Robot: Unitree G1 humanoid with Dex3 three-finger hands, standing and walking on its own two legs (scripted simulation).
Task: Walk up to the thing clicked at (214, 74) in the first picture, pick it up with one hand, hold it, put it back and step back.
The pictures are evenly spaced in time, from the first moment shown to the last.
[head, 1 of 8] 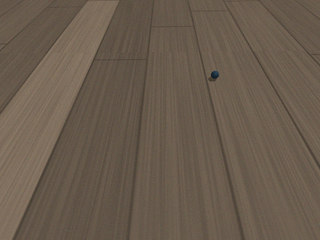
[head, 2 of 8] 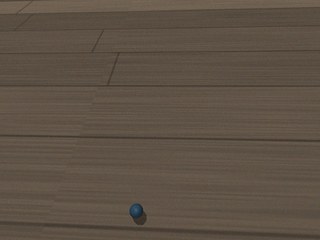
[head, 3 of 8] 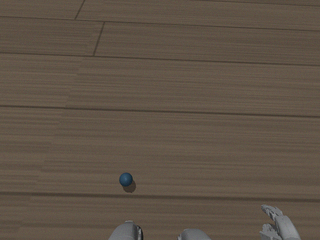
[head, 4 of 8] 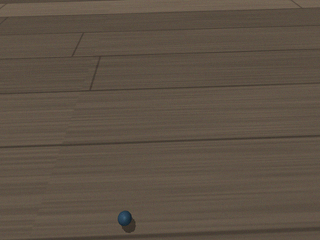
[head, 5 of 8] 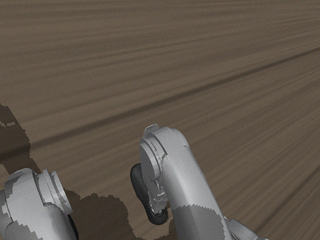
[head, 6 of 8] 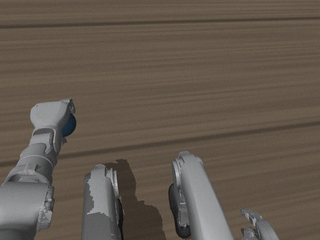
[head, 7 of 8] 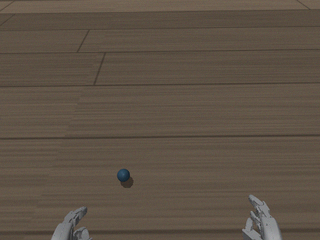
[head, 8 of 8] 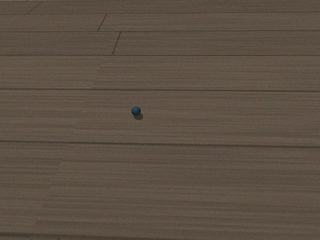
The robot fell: no
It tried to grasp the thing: yes
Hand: left
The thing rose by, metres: 0.70
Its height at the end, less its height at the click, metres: +0.00
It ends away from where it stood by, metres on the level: 0.23
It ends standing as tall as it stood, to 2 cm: yes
